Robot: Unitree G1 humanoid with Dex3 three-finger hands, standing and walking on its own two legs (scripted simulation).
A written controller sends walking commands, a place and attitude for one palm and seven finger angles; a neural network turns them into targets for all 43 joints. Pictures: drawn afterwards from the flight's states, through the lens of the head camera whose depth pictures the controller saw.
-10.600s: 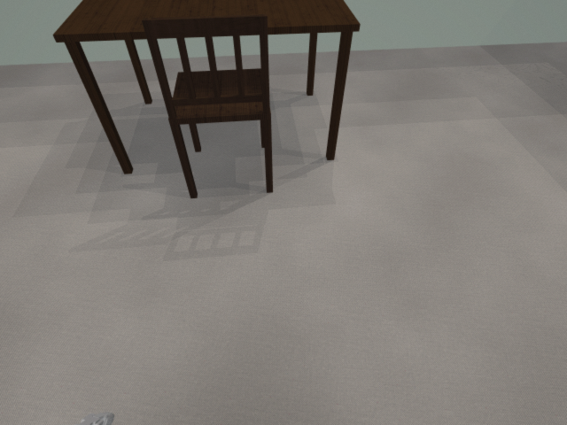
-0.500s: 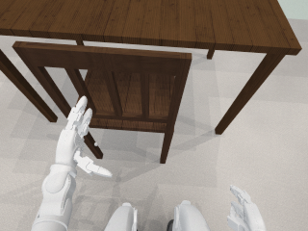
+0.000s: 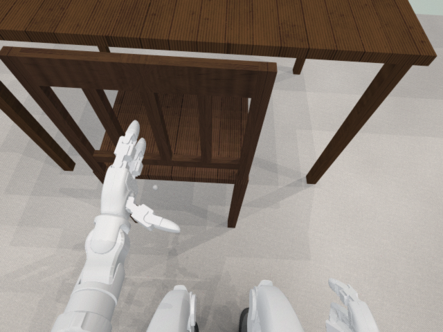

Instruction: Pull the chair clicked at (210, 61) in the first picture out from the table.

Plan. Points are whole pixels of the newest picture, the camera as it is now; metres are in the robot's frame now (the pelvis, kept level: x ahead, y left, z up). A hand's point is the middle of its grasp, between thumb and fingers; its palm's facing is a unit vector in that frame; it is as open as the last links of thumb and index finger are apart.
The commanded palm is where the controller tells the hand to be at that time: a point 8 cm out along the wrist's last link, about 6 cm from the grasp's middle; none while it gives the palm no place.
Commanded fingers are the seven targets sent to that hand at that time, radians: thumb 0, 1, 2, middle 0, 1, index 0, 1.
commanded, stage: aim the fingers beside a spindle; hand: left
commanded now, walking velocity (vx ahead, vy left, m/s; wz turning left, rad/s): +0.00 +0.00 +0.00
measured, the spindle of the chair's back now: (159, 128) +0.50 +0.14 +0.00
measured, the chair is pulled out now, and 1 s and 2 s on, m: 0.00 0.00 0.00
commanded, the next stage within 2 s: push the fingers through the gap in 0.56 s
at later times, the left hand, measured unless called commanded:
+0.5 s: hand (155, 186) +0.36 +0.13 +0.02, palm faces -0.05 -1.00 -0.03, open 16.9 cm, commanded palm +0.34 +0.18 +0.02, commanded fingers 0.00 -0.50 0.30 -0.06 -0.08 -0.06 -0.08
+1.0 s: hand (162, 172) +0.39 +0.12 +0.02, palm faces -0.06 -1.00 -0.04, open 16.9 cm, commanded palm +0.37 +0.17 +0.02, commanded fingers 0.00 -0.50 0.30 -0.06 -0.08 -0.06 -0.08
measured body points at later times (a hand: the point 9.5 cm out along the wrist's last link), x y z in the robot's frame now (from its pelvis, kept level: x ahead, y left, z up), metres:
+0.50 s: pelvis +0.00 +0.00 +0.00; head +0.11 +0.01 +0.43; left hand +0.36 +0.18 +0.02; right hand +0.14 -0.25 -0.11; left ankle +0.01 +0.10 -0.63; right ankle +0.04 -0.11 -0.63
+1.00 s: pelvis +0.00 +0.00 +0.00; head +0.12 +0.01 +0.43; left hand +0.38 +0.17 +0.03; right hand +0.13 -0.25 -0.12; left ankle +0.01 +0.10 -0.63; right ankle +0.04 -0.11 -0.63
